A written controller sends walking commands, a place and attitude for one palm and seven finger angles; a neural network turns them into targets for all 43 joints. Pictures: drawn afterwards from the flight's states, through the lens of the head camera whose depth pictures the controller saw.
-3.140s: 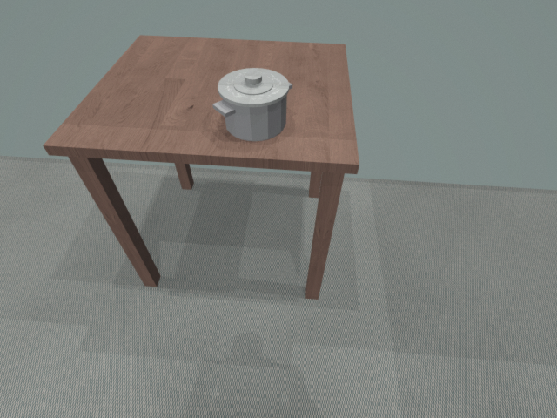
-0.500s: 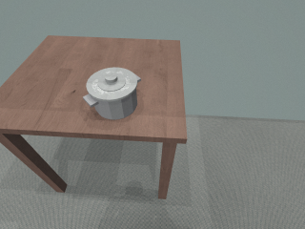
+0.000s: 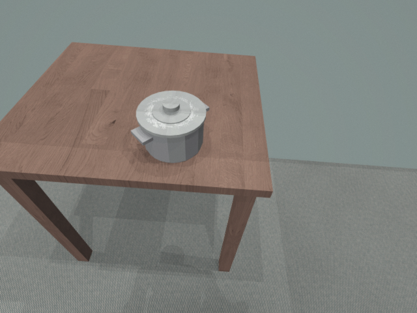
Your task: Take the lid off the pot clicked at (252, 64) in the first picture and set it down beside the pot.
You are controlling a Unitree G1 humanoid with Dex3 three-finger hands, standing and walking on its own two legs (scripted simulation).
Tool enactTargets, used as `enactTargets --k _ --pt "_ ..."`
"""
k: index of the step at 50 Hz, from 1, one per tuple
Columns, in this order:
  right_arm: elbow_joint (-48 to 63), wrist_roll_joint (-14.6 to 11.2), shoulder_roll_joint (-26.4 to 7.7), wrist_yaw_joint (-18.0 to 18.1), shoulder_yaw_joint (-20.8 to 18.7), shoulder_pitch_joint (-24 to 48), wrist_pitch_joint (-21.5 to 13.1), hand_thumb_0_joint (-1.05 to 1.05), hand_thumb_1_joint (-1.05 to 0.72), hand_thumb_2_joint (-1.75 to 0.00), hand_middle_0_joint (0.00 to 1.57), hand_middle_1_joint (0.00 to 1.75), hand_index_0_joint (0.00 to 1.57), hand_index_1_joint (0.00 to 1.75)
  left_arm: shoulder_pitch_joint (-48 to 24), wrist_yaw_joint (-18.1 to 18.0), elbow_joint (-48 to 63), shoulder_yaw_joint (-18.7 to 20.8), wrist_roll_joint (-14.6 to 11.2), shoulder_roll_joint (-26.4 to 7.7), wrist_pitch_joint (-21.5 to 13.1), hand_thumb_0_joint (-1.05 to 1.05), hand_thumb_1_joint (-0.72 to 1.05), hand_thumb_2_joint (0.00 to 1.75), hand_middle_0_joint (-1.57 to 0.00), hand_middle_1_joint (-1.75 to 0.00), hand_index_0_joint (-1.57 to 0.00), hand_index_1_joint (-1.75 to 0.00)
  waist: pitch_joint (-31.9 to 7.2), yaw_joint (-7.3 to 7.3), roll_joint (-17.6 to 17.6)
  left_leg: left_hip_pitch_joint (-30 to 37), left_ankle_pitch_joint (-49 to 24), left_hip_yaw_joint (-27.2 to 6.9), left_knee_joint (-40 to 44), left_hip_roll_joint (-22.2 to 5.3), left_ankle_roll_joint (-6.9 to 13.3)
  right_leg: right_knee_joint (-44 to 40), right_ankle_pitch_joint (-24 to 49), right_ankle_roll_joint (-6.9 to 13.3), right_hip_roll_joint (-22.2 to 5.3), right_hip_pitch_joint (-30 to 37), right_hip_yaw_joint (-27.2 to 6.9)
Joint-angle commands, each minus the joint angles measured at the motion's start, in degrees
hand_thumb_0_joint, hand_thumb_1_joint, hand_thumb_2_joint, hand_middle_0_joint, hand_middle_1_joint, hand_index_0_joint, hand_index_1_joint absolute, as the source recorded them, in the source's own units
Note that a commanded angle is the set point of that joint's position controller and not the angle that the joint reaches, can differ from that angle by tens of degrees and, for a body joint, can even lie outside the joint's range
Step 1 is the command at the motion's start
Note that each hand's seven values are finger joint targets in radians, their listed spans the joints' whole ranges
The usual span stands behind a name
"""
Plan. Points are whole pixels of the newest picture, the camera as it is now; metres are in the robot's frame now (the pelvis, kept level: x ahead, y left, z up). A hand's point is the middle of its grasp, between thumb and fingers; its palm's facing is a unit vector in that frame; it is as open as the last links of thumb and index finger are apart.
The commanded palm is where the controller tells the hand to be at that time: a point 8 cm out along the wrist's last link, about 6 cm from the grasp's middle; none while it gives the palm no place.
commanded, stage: come to a stop and stand still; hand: left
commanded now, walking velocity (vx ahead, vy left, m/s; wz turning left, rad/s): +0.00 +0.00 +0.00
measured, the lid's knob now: (171, 105) +0.54 +0.13 +0.09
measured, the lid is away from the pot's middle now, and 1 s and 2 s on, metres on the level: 0.00 0.00 0.00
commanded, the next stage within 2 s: look again from close up in 0.04 s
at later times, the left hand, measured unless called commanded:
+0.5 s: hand out of the picture +0.02 +0.17 -0.18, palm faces +0.01 -0.98 -0.20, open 7.4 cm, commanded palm none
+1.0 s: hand out of the picture +0.07 +0.17 -0.14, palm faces +0.13 -0.96 -0.24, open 7.3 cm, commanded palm +0.10 +0.21 -0.05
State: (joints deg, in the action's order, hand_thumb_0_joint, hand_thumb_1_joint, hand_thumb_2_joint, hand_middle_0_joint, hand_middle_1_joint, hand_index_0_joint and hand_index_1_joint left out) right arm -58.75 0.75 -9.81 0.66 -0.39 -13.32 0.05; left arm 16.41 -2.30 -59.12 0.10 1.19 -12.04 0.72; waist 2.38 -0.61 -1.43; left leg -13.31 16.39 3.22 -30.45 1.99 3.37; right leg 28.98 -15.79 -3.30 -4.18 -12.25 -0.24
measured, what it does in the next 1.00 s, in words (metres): stands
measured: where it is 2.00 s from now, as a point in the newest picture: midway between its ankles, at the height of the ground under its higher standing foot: outside the picture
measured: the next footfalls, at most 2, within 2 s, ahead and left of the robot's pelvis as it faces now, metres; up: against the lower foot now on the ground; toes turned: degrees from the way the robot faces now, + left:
none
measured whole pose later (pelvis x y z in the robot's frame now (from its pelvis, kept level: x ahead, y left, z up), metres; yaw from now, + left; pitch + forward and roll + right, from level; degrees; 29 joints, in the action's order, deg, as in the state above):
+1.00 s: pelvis +0.01 -0.02 +0.00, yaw +0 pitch -2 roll +0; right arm -57.0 -1.9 -9.9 2.0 0.4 -18.4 -6.6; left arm 22.9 -5.2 -36.7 -0.6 -1.4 -10.6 3.2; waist 2.8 -2.1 -0.9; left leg -10.5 15.8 2.3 -28.1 0.9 1.4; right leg 27.5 -15.8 -1.8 -3.0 -9.7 0.7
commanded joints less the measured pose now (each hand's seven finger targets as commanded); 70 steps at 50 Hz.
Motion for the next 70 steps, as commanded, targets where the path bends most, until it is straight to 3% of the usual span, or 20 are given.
enactTargets --k 1,15,20,36,45,46,47,48,49,50,51,52,53,54,55,58,61,63,67,70 --pt "2.02 -0.4 -7.92 0.31 -1.33 -0.68 -1.62 0.0 -0.9 -0.9 0.2 0.3 0.2 0.3 2.52 -0.28 1.98 0.69 -0.2 -5.24 -1.28 0.0 0.9 0.9 -0.2 -0.3 -0.2 -0.3 -0.99 0.32 3.02 1.26 -10.78 -8.29 8.36 -7.57 -1.13 -2.95 6.98 3.44 -1.5 -0.28 -0.62" --pt "-0.57 -0.58 -7.05 0.49 -1.07 0.22 -1.71 0.0 -0.9 -0.9 0.2 0.3 0.2 0.3 2.6 -0.33 0.43 0.66 -0.34 -5.04 -1.68 0.0 0.9 0.9 -0.2 -0.3 -0.2 -0.3 -1.13 0.3 1.29 3.31 -14.08 -6.74 6.8 -6.87 -1.45 -4.41 11.45 3.53 -2.27 0.78 -2.17" --pt "-1.36 -0.56 -6.61 0.44 -0.97 0.34 -1.57 0.0 -0.9 -0.9 0.2 0.3 0.2 0.3 2.66 -0.23 0.0 0.58 -0.3 -4.95 -1.63 0.0 0.9 0.9 -0.2 -0.3 -0.2 -0.3 0.69 0.13 2.14 2.32 -10.56 -6.58 7.97 -6.75 -1.59 -5.46 9.3 3.62 -2.22 0.17 -2.31" --pt "-3.05 -0.7 -6.05 0.61 -0.69 -1.37 -1.94 0.0 -0.9 -0.9 0.2 0.3 0.2 0.3 3.46 -0.14 -0.87 0.51 -0.48 -4.5 -1.97 0.0 0.9 0.9 -0.2 -0.3 -0.2 -0.3 -0.8 0.1 1.47 3.83 -13.31 -6.35 8.29 -6.99 -1.58 -5.93 11.82 3.78 -2.23 1.51 -2.64" --pt "-3.74 -0.75 -5.43 0.72 -0.68 -2.17 -1.77 0.0 -0.9 -0.9 0.2 0.3 0.2 0.3 3.97 -0.15 -1.55 0.49 -0.43 -3.89 -1.83 0.0 0.9 0.9 -0.2 -0.3 -0.2 -0.3 1.27 0.1 1.03 3.06 -10.79 -6.43 9.21 -7.0 -1.64 -6.72 9.48 3.79 -1.95 0.62 -2.45" --pt "0.02 -0.79 -7.41 0.64 -0.51 -0.43 -2.23 0.0 -0.9 -0.9 0.2 0.3 0.2 0.3 5.64 -2.27 -3.41 0.38 0.52 -4.48 -2.76 0.0 0.9 0.9 -0.2 -0.3 -0.2 -0.3 1.33 0.02 2.4 0.32 -24.33 -4.59 -0.98 -8.3 -3.15 -5.11 25.78 3.67 -4.04 0.64 -3.7" --pt "17.84 -4.27 -12.36 0.33 -1.03 -1.21 -12.27 0.0 -0.9 -0.9 0.2 0.3 0.2 0.3 -31.36 -3.04 68.32 3.94 -5.86 -15.65 -11.09 0.0 0.9 0.9 -0.24 -0.35 -0.24 -0.35 -25.73 -1.19 11.04 14.05 -25.87 -7.3 7.86 -2.99 -5.0 -1.09 22.72 5.05 0.54 8.28 1.49" --pt "16.88 -4.41 -9.05 2.15 -0.02 4.3 -16.21 0.0 -0.9 -0.9 0.2 0.3 0.2 0.3 -18.56 -7.36 67.31 6.2 -4.07 -18.42 -7.89 0.0 0.9 0.9 -0.29 -0.4 -0.29 -0.4 -22.62 -0.93 15.13 16.22 -24.8 -5.33 5.25 -4.15 -5.24 0.12 16.71 5.36 1.84 3.97 1.99" --pt "17.8 -4.39 -8.63 2.42 -0.32 3.59 -17.74 0.0 -0.9 -0.9 0.2 0.3 0.2 0.3 2.86 -7.53 59.29 0.15 -2.68 -5.92 -1.12 0.0 0.9 0.9 -0.33 -0.44 -0.33 -0.44 -18.78 -1.23 16.18 13.96 -26.08 -6.48 8.2 -4.63 -5.9 -0.93 9.33 5.48 2.26 1.88 3.84" --pt "15.03 -3.48 -9.01 1.87 -0.59 5.2 -17.92 0.0 -0.9 -0.9 0.2 0.3 0.2 0.3 11.43 -7.71 47.85 0.33 -1.62 -0.9 2.54 0.0 0.9 0.9 -0.38 -0.49 -0.38 -0.49 -10.73 -1.39 10.62 10.31 -24.66 -6.27 8.42 -3.85 -5.25 -3.14 9.27 5.06 2.78 2.04 5.12" --pt "16.92 -2.7 -8.86 0.84 -1.77 4.82 -17.45 0.0 -0.9 -0.9 0.2 0.3 0.2 0.3 14.49 -7.11 41.27 -0.77 -0.56 2.04 3.35 0.0 0.9 0.9 -0.42 -0.54 -0.42 -0.54 -3.08 -0.97 4.45 5.52 -21.6 -6.38 8.19 -3.49 -4.74 -4.35 9.21 4.55 3.26 -0.03 6.26" --pt "18.02 -2.0 -9.79 0.0 -3.14 5.09 -16.03 0.0 -0.9 -0.9 0.2 0.3 0.2 0.3 16.54 -6.19 34.89 0.36 0.37 2.31 3.12 0.0 0.9 0.9 -0.46 -0.59 -0.46 -0.59 1.35 -0.56 -2.4 0.71 -17.78 -6.06 7.88 -3.66 -4.1 -4.4 8.09 4.24 3.59 -2.43 6.91" --pt "19.78 -2.16 -9.77 -0.65 -4.32 6.17 -14.71 0.0 -0.9 -0.9 0.2 0.3 0.2 0.3 23.05 -5.26 31.62 2.51 0.36 2.3 2.29 0.0 0.9 0.9 -0.51 -0.64 -0.51 -0.64 2.59 -1.6 -6.85 -1.83 -14.48 -5.55 7.88 -3.73 -3.91 -4.63 7.02 4.38 3.66 -2.04 7.16" --pt "22.52 -2.15 -9.58 -1.11 -4.46 7.01 -13.77 0.0 -0.9 -0.9 0.2 0.3 0.2 0.3 24.75 -4.17 35.88 3.65 0.33 0.63 0.78 0.0 0.9 0.9 -0.55 -0.68 -0.55 -0.68 2.65 -2.49 -7.83 -2.96 -10.97 -4.72 8.2 -3.4 -4.25 -4.24 5.12 4.52 3.69 -1.8 6.78" --pt "25.77 -2.35 -9.28 -1.3 -4.21 8.22 -13.59 0.0 -0.9 -0.9 0.2 0.3 0.2 0.3 24.99 -3.26 44.35 4.87 -0.4 -1.2 -1.09 0.0 0.9 0.9 -0.6 -0.73 -0.6 -0.73 0.59 -3.39 -5.48 -2.94 -8.11 -4.22 8.78 -2.86 -4.3 -3.95 3.34 4.68 3.52 -0.1 6.22" --pt "31.49 -2.66 -8.67 -0.14 -3.01 8.8 -13.49 0.0 -0.9 -0.9 0.2 0.3 0.2 0.3 17.42 -3.03 59.12 8.51 -1.32 -7.14 -4.67 0.0 0.9 0.9 -0.73 -0.88 -0.73 -0.88 0.19 -1.86 3.07 -2.44 -0.1 -3.13 8.97 -2.32 -4.01 -4.94 -0.46 4.46 3.33 -0.99 4.69" --pt "33.43 -2.59 -8.51 1.21 -2.24 7.68 -12.27 0.0 -0.9 -0.9 0.2 0.3 0.2 0.3 13.56 -2.57 58.68 7.26 -1.76 -5.13 -6.0 0.0 0.9 0.9 -0.86 -1.02 -0.86 -1.02 3.74 -0.11 0.19 -3.55 4.51 -2.43 7.83 -1.46 -3.0 -6.68 -4.72 3.9 3.88 -5.28 3.84" --pt "34.49 -2.42 -8.54 1.98 -2.42 7.06 -12.15 0.0 -0.9 -0.9 0.2 0.3 0.2 0.3 11.89 -2.63 62.87 9.19 -2.21 -7.23 -7.22 0.0 0.9 0.9 -0.95 -1.12 -0.95 -1.12 1.41 0.13 0.14 -1.98 4.11 -1.77 6.43 -1.25 -2.58 -7.95 -5.31 3.66 3.73 -5.55 3.38" --pt "35.12 -1.33 -7.98 3.16 -1.78 6.14 -12.93 0.0 -0.9 -0.9 0.2 0.3 0.2 0.3 12.17 -2.84 69.93 8.09 -2.6 -6.2 -7.51 0.0 0.9 0.9 -1.12 -1.31 -1.12 -1.31 -3.8 -0.26 4.77 1.75 -0.03 -1.15 5.0 -0.62 -2.13 -7.84 -2.02 3.79 3.58 -3.34 2.65" --pt "34.6 -1.11 -8.1 3.79 -1.82 6.56 -12.84 0.0 -0.9 -0.9 0.2 0.3 0.2 0.3 12.86 -3.14 70.43 9.07 -2.78 -6.85 -7.07 0.0 0.9 0.9 -1.26 -1.45 -1.26 -1.45 -3.26 -0.1 2.35 2.18 -2.21 -1.15 4.2 -0.63 -1.85 -8.38 0.09 3.57 3.61 -3.3 2.76"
